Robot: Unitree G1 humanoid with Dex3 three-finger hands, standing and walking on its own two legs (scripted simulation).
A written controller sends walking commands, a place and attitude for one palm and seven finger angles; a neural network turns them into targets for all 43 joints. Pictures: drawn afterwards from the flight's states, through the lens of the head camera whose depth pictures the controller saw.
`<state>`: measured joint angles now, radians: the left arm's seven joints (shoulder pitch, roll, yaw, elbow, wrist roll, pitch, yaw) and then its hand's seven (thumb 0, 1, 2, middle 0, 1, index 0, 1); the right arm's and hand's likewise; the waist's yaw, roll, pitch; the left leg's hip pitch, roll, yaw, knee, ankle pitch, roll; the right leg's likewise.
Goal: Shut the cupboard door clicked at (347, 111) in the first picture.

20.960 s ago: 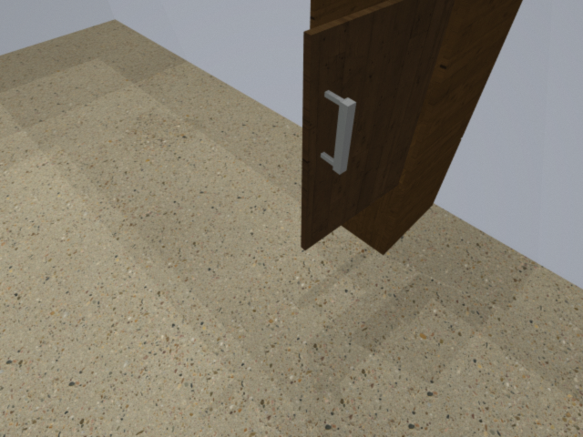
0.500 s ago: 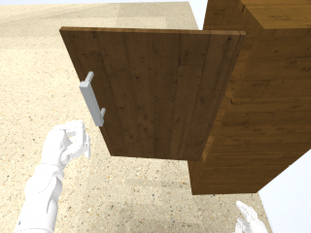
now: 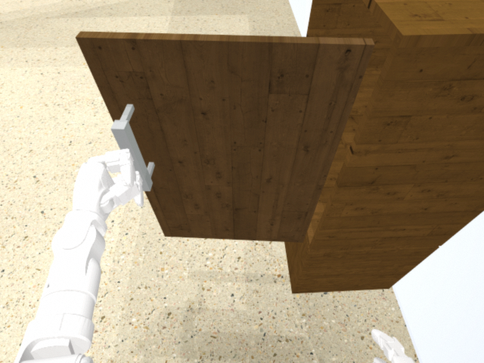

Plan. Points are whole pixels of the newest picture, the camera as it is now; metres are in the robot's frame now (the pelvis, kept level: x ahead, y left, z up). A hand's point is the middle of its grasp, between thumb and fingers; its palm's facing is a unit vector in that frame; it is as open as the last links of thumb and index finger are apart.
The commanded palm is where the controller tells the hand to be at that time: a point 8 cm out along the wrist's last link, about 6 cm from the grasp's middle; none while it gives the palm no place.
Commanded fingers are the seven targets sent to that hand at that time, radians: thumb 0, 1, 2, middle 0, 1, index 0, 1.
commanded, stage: bring the fist close to the handle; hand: left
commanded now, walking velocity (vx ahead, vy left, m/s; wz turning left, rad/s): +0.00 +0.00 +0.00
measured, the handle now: (137, 150) +0.46 +0.21 +0.08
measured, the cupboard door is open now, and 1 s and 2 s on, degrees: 84 78 65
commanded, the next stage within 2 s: push the door shut along its arc in 0.30 s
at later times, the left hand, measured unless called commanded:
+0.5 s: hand (134, 194) +0.36 +0.19 +0.08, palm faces -0.02 -1.00 -0.02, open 3.1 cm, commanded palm +0.35 +0.24 +0.09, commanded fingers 0.00 0.90 0.90 -1.30 -1.50 -1.30 -1.50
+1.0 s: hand (148, 163) +0.42 +0.18 +0.09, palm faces -0.17 -0.99 -0.03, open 3.1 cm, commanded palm +0.41 +0.22 +0.09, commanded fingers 0.00 0.90 0.90 -1.30 -1.50 -1.30 -1.50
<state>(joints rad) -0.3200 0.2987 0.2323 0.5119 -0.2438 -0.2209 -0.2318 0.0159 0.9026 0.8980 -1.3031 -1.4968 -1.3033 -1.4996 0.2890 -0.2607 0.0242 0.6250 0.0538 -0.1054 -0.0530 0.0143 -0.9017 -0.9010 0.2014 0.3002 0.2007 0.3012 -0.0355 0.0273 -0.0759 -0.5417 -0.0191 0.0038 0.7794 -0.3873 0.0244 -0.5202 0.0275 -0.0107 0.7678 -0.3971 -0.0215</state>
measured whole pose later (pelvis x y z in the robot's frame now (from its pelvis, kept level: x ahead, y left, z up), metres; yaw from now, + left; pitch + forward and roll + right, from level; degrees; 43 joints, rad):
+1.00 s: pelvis -0.01 +0.01 -0.01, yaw +0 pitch +11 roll -1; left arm -0.65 0.39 0.23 0.90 -0.21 -0.29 -0.38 0.00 0.94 0.94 -1.30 -1.50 -1.30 -1.50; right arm 0.33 -0.28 0.02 0.65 0.05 -0.04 -0.05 0.01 -0.90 -0.90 0.20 0.30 0.20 0.30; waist -0.08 0.02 -0.07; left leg -0.62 -0.02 0.00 0.82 -0.39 0.03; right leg -0.59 0.02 -0.02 0.80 -0.39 -0.01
